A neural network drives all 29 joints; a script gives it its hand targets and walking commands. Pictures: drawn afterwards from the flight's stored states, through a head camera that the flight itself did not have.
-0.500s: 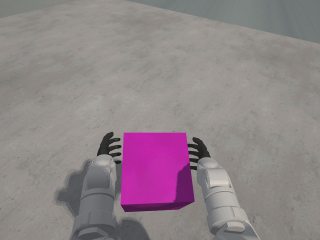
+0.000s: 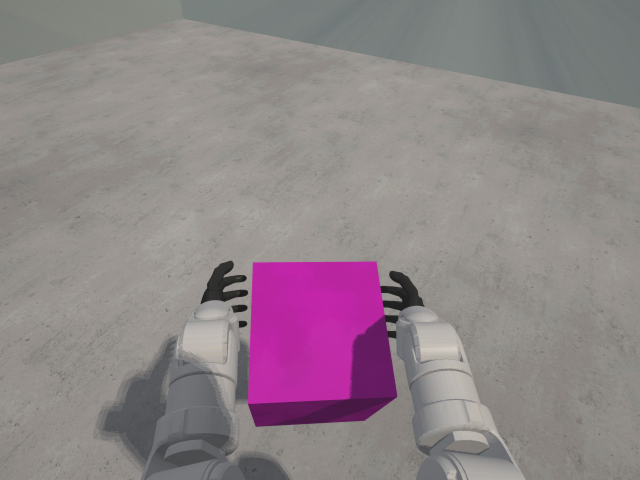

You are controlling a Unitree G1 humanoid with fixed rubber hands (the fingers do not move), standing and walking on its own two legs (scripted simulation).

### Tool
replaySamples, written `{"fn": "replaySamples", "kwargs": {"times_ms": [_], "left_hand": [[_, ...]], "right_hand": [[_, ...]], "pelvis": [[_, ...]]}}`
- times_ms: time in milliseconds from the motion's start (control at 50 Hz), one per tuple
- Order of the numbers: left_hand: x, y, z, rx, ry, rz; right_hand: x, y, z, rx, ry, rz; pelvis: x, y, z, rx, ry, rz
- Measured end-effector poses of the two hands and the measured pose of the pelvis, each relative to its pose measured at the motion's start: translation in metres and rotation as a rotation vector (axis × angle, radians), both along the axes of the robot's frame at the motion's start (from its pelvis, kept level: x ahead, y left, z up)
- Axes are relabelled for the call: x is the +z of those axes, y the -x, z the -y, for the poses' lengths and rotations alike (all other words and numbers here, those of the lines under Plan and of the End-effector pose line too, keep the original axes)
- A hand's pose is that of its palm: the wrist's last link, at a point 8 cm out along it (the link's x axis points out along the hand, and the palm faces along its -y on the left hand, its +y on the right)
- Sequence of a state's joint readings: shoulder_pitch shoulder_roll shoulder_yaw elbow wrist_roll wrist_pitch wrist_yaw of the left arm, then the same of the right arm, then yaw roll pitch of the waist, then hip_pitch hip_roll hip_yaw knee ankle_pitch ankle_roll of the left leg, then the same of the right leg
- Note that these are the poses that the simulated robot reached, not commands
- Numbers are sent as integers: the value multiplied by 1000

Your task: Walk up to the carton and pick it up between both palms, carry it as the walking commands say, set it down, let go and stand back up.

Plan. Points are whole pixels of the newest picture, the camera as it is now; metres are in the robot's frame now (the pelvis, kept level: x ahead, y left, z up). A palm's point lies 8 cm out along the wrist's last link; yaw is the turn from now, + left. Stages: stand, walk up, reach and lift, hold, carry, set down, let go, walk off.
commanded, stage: reach and lift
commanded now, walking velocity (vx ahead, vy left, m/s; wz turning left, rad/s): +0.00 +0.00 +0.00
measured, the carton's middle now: (313, 348) +0.33 +0.03 -0.04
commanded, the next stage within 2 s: hold in 1.30 s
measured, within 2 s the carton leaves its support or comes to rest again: neither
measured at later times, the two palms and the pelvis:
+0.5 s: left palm (229, 311) +0.31 +0.15 +0.06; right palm (426, 327) +0.31 -0.12 +0.06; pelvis +0.00 +0.01 +0.00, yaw +0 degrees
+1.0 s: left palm (232, 316) +0.30 +0.14 +0.06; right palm (433, 333) +0.30 -0.12 +0.06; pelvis +0.00 +0.01 +0.00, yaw +0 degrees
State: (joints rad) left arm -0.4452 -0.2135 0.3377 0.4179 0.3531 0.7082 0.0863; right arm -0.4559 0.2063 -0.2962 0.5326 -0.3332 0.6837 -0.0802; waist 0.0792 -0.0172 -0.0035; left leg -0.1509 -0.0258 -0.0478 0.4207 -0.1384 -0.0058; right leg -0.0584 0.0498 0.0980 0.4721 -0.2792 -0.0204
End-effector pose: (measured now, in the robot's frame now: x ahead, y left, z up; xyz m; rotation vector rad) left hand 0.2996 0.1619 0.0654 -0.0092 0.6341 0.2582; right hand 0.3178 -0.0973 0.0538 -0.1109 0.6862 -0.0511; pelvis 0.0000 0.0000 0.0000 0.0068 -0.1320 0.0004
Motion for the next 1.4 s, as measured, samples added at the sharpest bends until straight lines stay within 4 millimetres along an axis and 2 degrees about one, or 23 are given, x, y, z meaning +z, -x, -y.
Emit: {"fn": "replaySamples", "kwargs": {"times_ms": [400,740,1400], "left_hand": [[-2,-8,14,-91,-3,-8],[-4,-7,18,-120,-6,-17],[-5,-1,20,-136,-1,-12]], "right_hand": [[2,9,16,-74,-1,7],[2,14,22,-71,-4,5],[2,22,24,-67,8,2]], "pelvis": [[0,-1,-9,-3,4,-2],[1,-4,-9,-1,4,3],[0,-1,-8,2,4,16]]}}
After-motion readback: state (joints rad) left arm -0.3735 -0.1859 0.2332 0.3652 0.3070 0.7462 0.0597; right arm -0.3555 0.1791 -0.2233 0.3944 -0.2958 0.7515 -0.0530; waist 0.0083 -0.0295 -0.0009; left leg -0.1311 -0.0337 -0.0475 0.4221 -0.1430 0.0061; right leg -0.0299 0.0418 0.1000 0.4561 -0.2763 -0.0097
